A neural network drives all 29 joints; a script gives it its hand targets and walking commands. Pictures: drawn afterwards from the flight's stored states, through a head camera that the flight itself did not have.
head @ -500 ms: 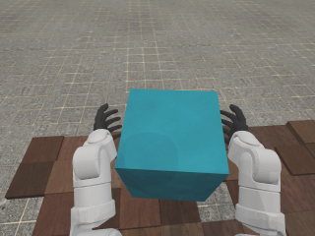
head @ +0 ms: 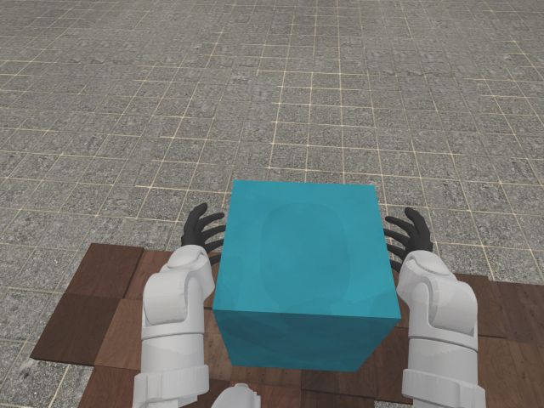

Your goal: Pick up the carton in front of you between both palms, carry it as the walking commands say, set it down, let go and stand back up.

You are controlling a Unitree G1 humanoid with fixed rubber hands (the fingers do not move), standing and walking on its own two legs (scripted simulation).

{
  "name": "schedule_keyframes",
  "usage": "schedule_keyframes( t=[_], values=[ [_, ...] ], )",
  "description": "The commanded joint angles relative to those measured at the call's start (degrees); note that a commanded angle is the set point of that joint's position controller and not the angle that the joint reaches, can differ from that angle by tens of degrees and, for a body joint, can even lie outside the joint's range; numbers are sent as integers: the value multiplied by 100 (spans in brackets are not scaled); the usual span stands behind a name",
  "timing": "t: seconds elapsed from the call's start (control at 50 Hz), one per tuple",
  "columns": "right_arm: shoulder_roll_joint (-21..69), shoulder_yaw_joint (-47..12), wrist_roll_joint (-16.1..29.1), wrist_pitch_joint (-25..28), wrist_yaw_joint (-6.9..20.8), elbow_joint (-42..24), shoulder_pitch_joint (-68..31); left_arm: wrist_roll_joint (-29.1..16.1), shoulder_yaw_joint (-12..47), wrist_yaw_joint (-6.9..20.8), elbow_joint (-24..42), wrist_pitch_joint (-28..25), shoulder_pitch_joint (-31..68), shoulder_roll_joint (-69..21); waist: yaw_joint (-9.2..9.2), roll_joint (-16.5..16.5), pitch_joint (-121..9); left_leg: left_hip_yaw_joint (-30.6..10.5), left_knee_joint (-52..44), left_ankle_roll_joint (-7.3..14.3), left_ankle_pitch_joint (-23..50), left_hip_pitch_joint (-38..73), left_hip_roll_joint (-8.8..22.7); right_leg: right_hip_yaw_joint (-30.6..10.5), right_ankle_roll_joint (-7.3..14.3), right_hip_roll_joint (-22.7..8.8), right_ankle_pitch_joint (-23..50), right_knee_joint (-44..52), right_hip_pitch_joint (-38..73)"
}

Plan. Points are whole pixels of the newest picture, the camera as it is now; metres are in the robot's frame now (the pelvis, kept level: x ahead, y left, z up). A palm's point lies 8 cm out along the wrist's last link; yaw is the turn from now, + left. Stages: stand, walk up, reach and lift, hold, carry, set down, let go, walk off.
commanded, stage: carry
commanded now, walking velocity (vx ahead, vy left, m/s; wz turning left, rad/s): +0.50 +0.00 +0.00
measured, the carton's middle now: (298, 281) +0.32 +0.02 -0.02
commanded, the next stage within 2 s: none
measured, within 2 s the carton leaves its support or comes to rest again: neither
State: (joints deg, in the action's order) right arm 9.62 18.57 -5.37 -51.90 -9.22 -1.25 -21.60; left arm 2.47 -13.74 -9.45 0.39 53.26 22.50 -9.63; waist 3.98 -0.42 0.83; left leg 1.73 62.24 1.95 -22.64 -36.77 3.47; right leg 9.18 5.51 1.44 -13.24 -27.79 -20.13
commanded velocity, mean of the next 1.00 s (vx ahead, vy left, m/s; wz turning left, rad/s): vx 0.50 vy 0.00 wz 0.00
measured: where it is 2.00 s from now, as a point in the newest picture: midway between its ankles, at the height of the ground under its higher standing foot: (294, 191)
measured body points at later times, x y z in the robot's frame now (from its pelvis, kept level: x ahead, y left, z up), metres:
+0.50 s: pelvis +0.31 +0.00 +0.01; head +0.30 +0.00 +0.46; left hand +0.66 +0.15 +0.14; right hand +0.64 -0.17 +0.14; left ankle +0.20 +0.14 -0.71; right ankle +0.37 -0.11 -0.70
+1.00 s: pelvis +0.61 +0.05 -0.02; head +0.63 +0.06 +0.43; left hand +0.96 +0.19 +0.06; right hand +0.94 -0.12 +0.06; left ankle +0.66 +0.10 -0.74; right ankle +0.47 -0.09 -0.62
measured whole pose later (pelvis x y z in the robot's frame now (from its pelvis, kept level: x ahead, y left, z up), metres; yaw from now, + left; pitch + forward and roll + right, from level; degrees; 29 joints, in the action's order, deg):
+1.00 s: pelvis +0.61 +0.05 -0.02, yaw -2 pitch +5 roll -2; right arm 9.5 17.1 -4.5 -55.2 -10.3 1.0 -23.7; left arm 3.6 -15.5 -11.4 -2.0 56.1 25.7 -7.9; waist -1.0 0.0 -3.2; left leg 5.7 34.2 6.0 -13.0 -26.1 -0.4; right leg 0.9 0.3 -0.9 -28.9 -73.9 -25.6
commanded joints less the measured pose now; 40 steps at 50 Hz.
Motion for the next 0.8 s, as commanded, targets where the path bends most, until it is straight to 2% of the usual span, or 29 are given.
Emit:
schedule_keyframes(
  t=[0.0, 0.06, 0.08, 0.1, 0.12, 0.14, 0.16, 0.18, 0.2, 0.22, 0.26, 0.3, 0.34, 0.36, 0.38, 0.4, 0.42, 0.44, 0.46, 0.48, 0.5, 0.52, 0.54, 0.56, 0.58, 0.6, 0.64, 0.72, 0.78],
  values=[
    [4379, -3722, 854, 163, 1, -266, -3030, -933, 3767, 70, 443, -275, 3118, -4651, -254, 673, -2504, 274, -1672, -103, 237, 591, 76, -1384, 762, -1574, 899, 1154, 1528],
    [4347, -3873, 988, 186, 18, -301, -3071, -687, 3582, -3, 435, -275, 2855, -4346, -316, 872, -2335, 836, -2930, -123, 1213, 1366, -266, -745, 328, -1341, 1239, 870, 1464],
    [4311, -3895, 1050, 182, 10, -326, -3091, -619, 3538, -37, 457, -263, 2822, -4236, -399, 820, -2371, 994, -3401, -110, 1495, 1821, -328, -502, 176, -1246, 1073, 544, 1386],
    [4226, -3904, 1110, 167, -17, -350, -3091, -570, 3501, -72, 498, -247, 2803, -4148, -441, 653, -2516, 1060, -3493, -62, 1582, 2551, -429, -212, 38, -1041, 1413, -84, 1130],
    [4133, -3896, 1144, 144, -58, -358, -3074, -556, 3433, -113, 549, -218, 2833, -3989, -573, 399, -2783, 512, -3527, 129, 1346, 3415, -141, 101, -174, -797, 1530, -943, 644],
    [3860, -3812, 1114, 130, -133, -389, -3117, -602, 3348, -143, 610, -154, 2842, -3873, -707, -1027, -2981, -1840, -4050, 810, 922, 4150, 1040, 109, -468, -260, 739, -2555, -496],
    [3763, -3792, 1127, 83, -202, -430, -3070, -699, 3360, -173, 738, -124, 3002, -3768, -782, -1941, -2878, -3259, -4405, 1339, 1328, 4908, 1680, -277, -476, 158, -1458, -3557, -1934],
    [3686, -3783, 1242, 19, -240, -746, -3356, -738, 3252, -222, 894, -107, 3345, -3721, -794, -1328, -2785, -3229, -4107, 1543, 1871, 5061, 1860, -814, -327, -6, -1867, -4362, -2536],
    [3635, -3874, 1299, -68, -274, -776, -3314, -858, 3163, -265, 762, -33, 3252, -3688, -853, -708, -2812, -2947, -3913, 1545, 2281, 5045, 1838, -985, -256, -209, -1838, -4600, -2813],
    [3584, -3927, 1373, -106, -285, -920, -3418, -913, 3135, -282, 795, 6, 3261, -3634, -861, -364, -2720, -2645, -3869, 1372, 2281, 4937, 1773, -1086, -224, -400, -1582, -4433, -2966],
    [3582, -4023, 1534, -174, -277, -1134, -3621, -898, 3000, -315, 796, 106, 3195, -3479, -739, -357, -2655, -1957, -3988, 1037, 2184, 4627, 1564, -1080, -287, -571, -1151, -3658, -2733],
    [3501, -3966, 1580, -282, -273, -1102, -3619, -834, 2944, -349, 786, 212, 3160, -3346, -713, -638, -2559, -1431, -4151, 999, 2197, 4300, 1416, -875, -388, -520, -926, -2932, -2372],
    [3428, -3858, 1486, -423, -285, -944, -3513, -776, 2896, -359, 750, 330, 3136, -3283, -703, -767, -2382, -935, -4289, 908, 2045, 3912, 1244, -762, -443, -507, -719, -1978, -1916],
    [3411, -3800, 1426, -495, -290, -845, -3470, -766, 2888, -352, 728, 392, 3185, -3270, -704, -790, -2259, -723, -4326, 837, 2004, 3719, 1148, -647, -459, -461, -432, -1534, -1660],
    [3414, -3743, 1356, -564, -300, -713, -3443, -774, 2887, -341, 684, 451, 3241, -3270, -641, -876, -2186, -460, -4355, 695, 1861, 3391, 1024, -316, -445, -241, -511, -1025, -1148],
    [3403, -3681, 1290, -624, -308, -628, -3443, -762, 2883, -323, 627, 503, 3318, -3263, -604, -920, -2059, -334, -4359, 573, 1794, 3266, 973, -115, -427, -143, -206, -690, -890],
    [3407, -3644, 1237, -676, -323, -556, -3523, -770, 2853, -303, 532, 550, 3349, -3300, -456, -895, -2057, -93, -4091, 418, 1694, 3056, 883, 188, -364, -22, 202, -308, -371],
    [3420, -3600, 1168, -720, -337, -462, -3521, -782, 2810, -286, 437, 590, 3358, -3310, -356, -688, -2143, 190, -3647, 244, 1823, 2687, 723, 251, -293, -6, 363, -147, 420],
    [3399, -3555, 1114, -765, -345, -397, -3563, -757, 2780, -297, 297, 598, 3438, -3359, -172, -238, -2427, 659, -2719, -31, 2173, 2288, 376, -470, -72, -298, 41, 4, 1327],
    [3440, -3513, 1110, -808, -331, -400, -3712, -682, 2725, -336, 180, 581, 3451, -3227, -29, 1389, -2688, 691, -904, -332, 1594, 972, -174, -2634, 559, -1359, 488, 260, 2439],
    [3616, -3524, 1125, -826, -325, -346, -3813, -683, 2692, -338, 44, 608, 3332, -3356, 94, 2013, -2591, 370, 126, -322, -746, -569, -581, -3902, 1033, -1986, 1740, 482, 3241],
    [3728, -3478, 1127, -812, -323, -232, -3840, -771, 2758, -307, 119, 616, 3423, -3506, 174, 1300, -2513, -98, 691, -187, -1138, -1133, -420, -3784, 1172, -2070, 2676, 197, 3466],
    [3902, -3418, 1123, -782, -304, -126, -3805, -865, 2888, -266, 241, 585, 3572, -3717, 232, 635, -2597, -320, 633, -79, -962, -1339, -229, -3565, 1101, -2077, 2844, 99, 3529],
    [4061, -3362, 1094, -736, -279, -55, -3799, -961, 3022, -219, 382, 529, 3808, -3905, 153, 346, -2546, -419, 180, -12, -663, -1277, -32, -3274, 881, -2028, 2678, 133, 3332],
    [4181, -3304, 1040, -677, -251, -15, -3836, -1052, 3149, -168, 478, 463, 4048, -4095, 81, 430, -2549, -425, -291, -28, -400, -1045, 68, -2946, 706, -1939, 2385, 258, 3112],
    [4246, -3297, 970, -613, -229, -61, -3866, -1141, 3273, -117, 565, 395, 4158, -4237, 39, 667, -2559, -365, -626, -85, -67, -836, 80, -2648, 634, -1847, 2283, 374, 2971],
    [4314, -3323, 886, -504, -199, -199, -3892, -1296, 3486, -29, 698, 283, 4235, -4432, 34, 870, -2482, -255, -1334, -174, 530, -521, 78, -2207, 646, -1727, 2054, 614, 2688],
    [4054, -3315, 770, -418, -196, -391, -3514, -1333, 3716, -9, 800, 194, 3952, -4339, 93, 736, -2319, 83, -2802, -147, 1994, 370, -103, -1272, 374, -1347, 2156, 469, 2184],
    [3842, -3325, 749, -442, -166, -364, -3244, -1093, 3618, -79, 599, 230, 3531, -4150, 151, 705, -2140, 233, -3530, -24, 2802, 870, -184, -1084, 165, -1288, 1962, 126, 2037]
  ],
)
